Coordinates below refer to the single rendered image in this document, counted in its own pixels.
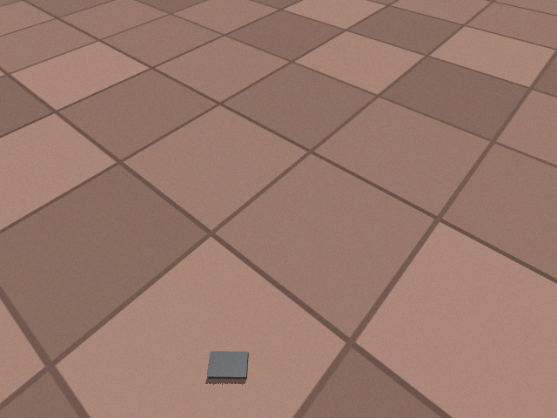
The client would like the small box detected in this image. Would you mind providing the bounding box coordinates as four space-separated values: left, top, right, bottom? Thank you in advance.
207 351 249 379

